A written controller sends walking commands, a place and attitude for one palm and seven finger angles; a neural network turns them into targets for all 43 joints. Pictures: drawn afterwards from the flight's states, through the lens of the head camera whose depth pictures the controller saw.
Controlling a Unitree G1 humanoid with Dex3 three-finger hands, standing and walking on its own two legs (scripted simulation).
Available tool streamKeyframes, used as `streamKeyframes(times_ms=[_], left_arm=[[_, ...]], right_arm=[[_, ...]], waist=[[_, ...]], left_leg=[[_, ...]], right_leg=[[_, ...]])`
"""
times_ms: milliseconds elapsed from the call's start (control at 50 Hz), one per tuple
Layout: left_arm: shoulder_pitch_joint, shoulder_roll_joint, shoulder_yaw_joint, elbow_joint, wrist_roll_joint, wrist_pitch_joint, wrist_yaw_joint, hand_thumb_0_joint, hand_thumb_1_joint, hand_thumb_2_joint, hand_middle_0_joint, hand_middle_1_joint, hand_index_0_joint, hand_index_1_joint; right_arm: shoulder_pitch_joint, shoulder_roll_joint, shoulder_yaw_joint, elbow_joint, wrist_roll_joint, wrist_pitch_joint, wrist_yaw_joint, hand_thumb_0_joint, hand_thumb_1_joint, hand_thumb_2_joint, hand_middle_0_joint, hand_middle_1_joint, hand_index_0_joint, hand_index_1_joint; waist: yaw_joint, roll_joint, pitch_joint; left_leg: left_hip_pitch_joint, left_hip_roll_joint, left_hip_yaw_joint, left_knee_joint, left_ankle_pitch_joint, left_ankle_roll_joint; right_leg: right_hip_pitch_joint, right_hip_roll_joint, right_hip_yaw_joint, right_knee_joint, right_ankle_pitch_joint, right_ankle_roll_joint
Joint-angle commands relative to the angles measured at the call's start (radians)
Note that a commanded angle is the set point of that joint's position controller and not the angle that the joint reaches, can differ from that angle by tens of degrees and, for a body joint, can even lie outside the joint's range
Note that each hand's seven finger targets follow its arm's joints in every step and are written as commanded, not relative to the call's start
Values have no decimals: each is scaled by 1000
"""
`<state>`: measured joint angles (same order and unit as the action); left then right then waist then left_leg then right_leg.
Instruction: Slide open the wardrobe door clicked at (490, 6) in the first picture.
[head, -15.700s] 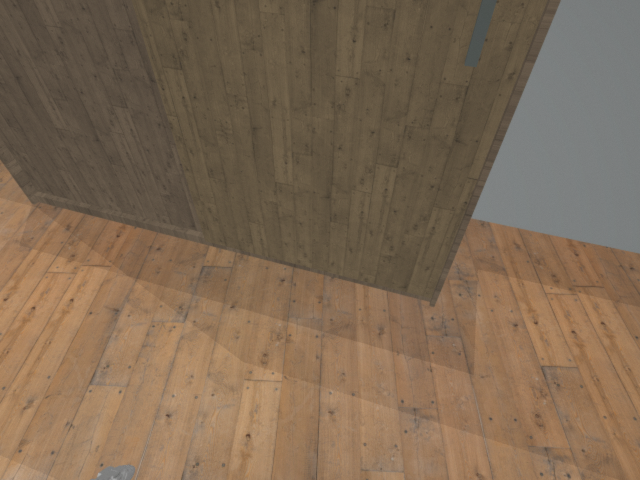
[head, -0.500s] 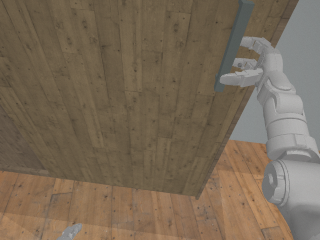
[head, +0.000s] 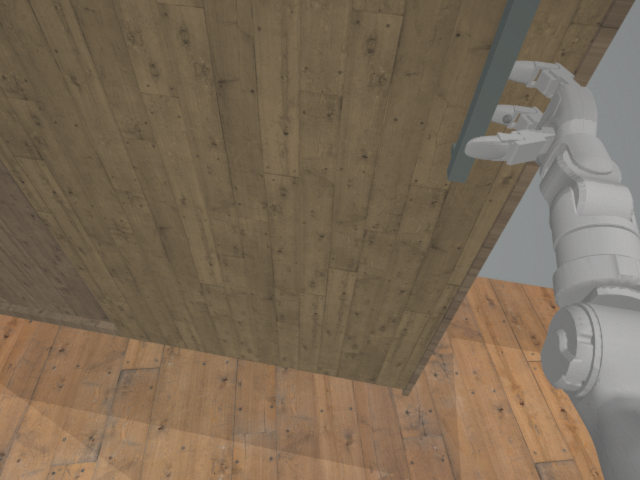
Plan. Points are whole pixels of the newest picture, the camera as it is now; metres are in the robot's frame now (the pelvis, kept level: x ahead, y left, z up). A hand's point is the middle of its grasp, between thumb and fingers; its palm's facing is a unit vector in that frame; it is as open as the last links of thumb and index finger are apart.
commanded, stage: slide the fingers in behind the handle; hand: right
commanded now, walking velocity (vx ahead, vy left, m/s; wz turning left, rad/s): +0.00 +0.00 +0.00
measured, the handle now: (482, 91) +0.52 -0.12 +0.26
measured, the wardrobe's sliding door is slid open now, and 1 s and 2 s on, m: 0.00 0.00 0.00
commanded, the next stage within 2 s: grip the handle and tug to test in 1.72 s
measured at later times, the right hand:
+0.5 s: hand (502, 131) +0.46 -0.13 +0.25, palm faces +0.06 +1.00 +0.01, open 14.0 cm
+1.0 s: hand (478, 123) +0.47 -0.11 +0.25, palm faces +0.04 +1.00 +0.02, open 14.0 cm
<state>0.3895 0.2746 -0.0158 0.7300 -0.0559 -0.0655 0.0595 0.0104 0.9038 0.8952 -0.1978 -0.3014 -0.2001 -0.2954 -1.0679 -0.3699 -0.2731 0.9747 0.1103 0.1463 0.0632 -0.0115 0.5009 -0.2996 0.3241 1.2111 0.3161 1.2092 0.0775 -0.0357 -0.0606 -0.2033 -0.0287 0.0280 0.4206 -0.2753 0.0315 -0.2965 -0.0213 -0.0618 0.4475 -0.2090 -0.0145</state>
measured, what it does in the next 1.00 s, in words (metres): stands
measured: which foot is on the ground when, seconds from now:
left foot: down 0.00-1.00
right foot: down 0.00-1.00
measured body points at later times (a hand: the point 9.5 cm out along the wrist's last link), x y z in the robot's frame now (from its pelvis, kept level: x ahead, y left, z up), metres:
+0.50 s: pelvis -0.01 +0.00 +0.00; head -0.01 +0.01 +0.45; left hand +0.12 +0.24 -0.11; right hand +0.45 -0.18 +0.25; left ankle -0.04 +0.10 -0.74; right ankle +0.01 -0.11 -0.74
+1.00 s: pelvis +0.00 +0.00 +0.00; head +0.00 +0.02 +0.45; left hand +0.07 +0.26 -0.12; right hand +0.46 -0.16 +0.25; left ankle -0.04 +0.10 -0.74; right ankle +0.01 -0.11 -0.74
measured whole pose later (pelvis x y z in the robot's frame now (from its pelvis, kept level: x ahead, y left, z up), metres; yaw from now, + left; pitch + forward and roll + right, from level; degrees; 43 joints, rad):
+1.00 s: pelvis +0.00 +0.00 +0.00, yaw +0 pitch +2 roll +0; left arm 0.34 0.25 -0.02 0.74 -0.05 -0.05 0.06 0.01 0.90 0.90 -0.20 -0.30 -0.20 -0.30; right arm -1.01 -0.25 -0.23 0.83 0.13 0.22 -0.03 -0.01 0.50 -0.30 0.30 1.20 0.30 1.20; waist 0.06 -0.04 -0.06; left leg -0.17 -0.03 0.03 0.41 -0.27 0.03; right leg -0.26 -0.02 -0.06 0.43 -0.20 -0.01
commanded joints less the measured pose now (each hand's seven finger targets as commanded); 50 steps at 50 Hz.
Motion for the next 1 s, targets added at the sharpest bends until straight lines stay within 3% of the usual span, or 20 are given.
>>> streamKeyframes(times_ms=[0, 40, 100, 320, 340, 380, 440, 460, 500, 520, 580, 620, 660, 680, 700, 720, 780, 860, 880, 980], left_arm=[[-48, 135, 44, -138, -6, -52, 9, 0, 900, 900, -200, -300, -200, -300], [-52, 132, 46, -135, -5, -54, 11, 0, 900, 900, -200, -300, -200, -300], [-77, 126, 41, -143, -8, -53, 8, 0, 900, 900, -200, -300, -200, -300], [-131, 110, 27, -142, -8, -34, 17, 0, 900, 900, -200, -300, -200, -300], [-134, 106, 24, -144, -9, -33, 16, 0, 900, 900, -200, -300, -200, -300], [-126, 112, 25, -135, -5, -26, 20, 0, 900, 900, -200, -300, -200, -300], [-127, 105, 22, -128, -2, -25, 22, 0, 900, 900, -200, -300, -200, -300], [-128, 101, 20, -132, -2, -27, 20, 0, 900, 900, -200, -300, -200, -300], [-125, 102, 21, -134, 0, -29, 19, 0, 900, 900, -200, -300, -200, -300], [-119, 101, 22, -129, 1, -29, 19, 0, 900, 900, -200, -300, -200, -300], [-115, 106, 23, -132, 1, -27, 17, 0, 900, 900, -200, -300, -200, -300], [-115, 104, 23, -128, -1, -28, 17, 0, 900, 900, -200, -300, -200, -300], [-116, 102, 26, -132, -2, -34, 15, 0, 900, 900, -200, -300, -200, -300], [-111, 107, 28, -131, 0, -33, 16, 0, 900, 900, -200, -300, -200, -300], [-114, 106, 26, -129, 0, -35, 16, 0, 900, 900, -200, -300, -200, -300], [-107, 105, 27, -123, 2, -35, 16, 0, 900, 900, -200, -300, -200, -300], [-107, 107, 32, -132, 3, -39, 12, 0, 900, 900, -200, -300, -200, -300], [-109, 104, 33, -130, 2, -41, 10, 0, 900, 900, -200, -300, -200, -300], [-109, 108, 35, -133, 3, -40, 10, 0, 900, 900, -200, -300, -200, -300], [-113, 109, 33, -132, 3, -29, 11, 0, 900, 900, -200, -300, -200, -300]], right_arm=[[-510, -197, -30, -320, 24, -56, -9, 0, 500, -300, 300, 1200, 300, 1200], [-530, -198, -32, -351, 23, -48, -15, 0, 500, -300, 300, 1200, 300, 1200], [-494, -161, -5, -401, 25, -34, -21, 0, 500, -300, 300, 1200, 300, 1200], [-499, -94, 37, -413, 38, 32, -47, 0, 500, -300, 300, 1200, 300, 1200], [-512, -58, 67, -411, 40, 38, -47, 0, 500, -300, 300, 1200, 300, 1200], [-500, -78, 50, -352, 40, 41, -57, 0, 500, -300, 300, 1200, 300, 1200], [-575, -92, 45, -339, 30, 29, -67, 0, 500, -300, 300, 1200, 300, 1200], [-577, -67, 63, -348, 28, 21, -67, 0, 500, -300, 300, 1200, 300, 1200], [-564, -67, 58, -345, 31, 1, -67, 0, 500, -300, 300, 1200, 300, 1200], [-569, -67, 54, -331, 34, -3, -65, 0, 500, -300, 300, 1200, 300, 1200], [-527, -75, 44, -296, 35, -7, -62, 0, 500, -300, 300, 1200, 300, 1200], [-556, -61, 57, -292, 32, -7, -64, 0, 500, -300, 300, 1200, 300, 1200], [-564, -52, 57, -328, 34, -12, -70, 0, 500, -300, 300, 1200, 300, 1200], [-541, -76, 37, -318, 34, -15, -75, 0, 500, -300, 300, 1200, 300, 1200], [-562, -75, 39, -328, 35, -14, -77, 0, 500, -300, 300, 1200, 300, 1200], [-565, -79, 32, -322, 33, -15, -80, 0, 500, -300, 300, 1200, 300, 1200], [-521, -109, 5, -361, 23, -25, -88, 0, 500, -300, 300, 1200, 300, 1200], [-530, -59, 42, -382, 22, -10, -89, 0, 500, -300, 300, 1200, 300, 1200], [-503, -88, 12, -380, 25, -9, -92, 0, 500, -300, 300, 1200, 300, 1200], [-471, -95, 9, -370, 21, 19, -92, 0, 500, -300, 300, 1200, 300, 1200]], waist=[[-35, 22, -336], [-31, 41, -337], [-36, 5, -324], [-26, 56, -288], [-21, 35, -271], [-18, 98, -243], [-14, 49, -265], [-15, 25, -280], [-19, 28, -306], [-15, 57, -296], [-26, 67, -287], [-18, 76, -271], [-24, 48, -299], [-30, 77, -306], [-27, 55, -303], [-26, 75, -299], [-48, 62, -338], [-37, 63, -316], [-49, 76, -328], [-49, 95, -288]], left_leg=[[1, 8, -17, -40, 383, -4], [0, 6, -16, -40, 385, -6], [-7, 6, -14, -39, 390, -3], [-19, 10, -12, -49, 362, -6], [-37, 12, -12, -52, 340, -8], [-33, 13, -10, -64, 313, -11], [-39, 19, -16, -60, 305, -9], [-42, 18, -16, -56, 308, -6], [-26, 18, -16, -50, 329, -4], [-23, 16, -13, -50, 338, -5], [-2, 18, -14, -52, 346, -6], [-19, 17, -14, -56, 326, -8], [-20, 15, -15, -53, 332, -6], [0, 14, -13, -54, 336, -6], [0, 17, -19, -55, 343, -8], [2, 15, -16, -54, 341, -9], [39, 14, -16, -49, 370, -5], [25, 11, -16, -51, 376, -8], [48, 12, -16, -53, 387, -7], [56, 15, -19, -62, 398, -14]], right_leg=[[266, 9, 57, -4, 287, -43], [271, 5, 57, -2, 292, -44], [286, 4, 55, 0, 309, -43], [287, 6, 66, -6, 280, -40], [284, 7, 66, -8, 259, -39], [259, 7, 70, -13, 233, -42], [265, 10, 73, -15, 220, -38], [280, 10, 74, -13, 230, -36], [288, 11, 76, -9, 255, -35], [282, 10, 77, -9, 258, -36], [256, 13, 71, -13, 254, -39], [250, 11, 73, -18, 231, -39], [271, 11, 71, -13, 245, -38], [265, 10, 71, -14, 254, -40], [256, 13, 67, -15, 248, -41], [250, 12, 69, -16, 244, -41], [258, 13, 61, -17, 277, -41], [257, 13, 56, -20, 267, -42], [254, 15, 54, -17, 282, -44], [222, 20, 42, -23, 262, -48]])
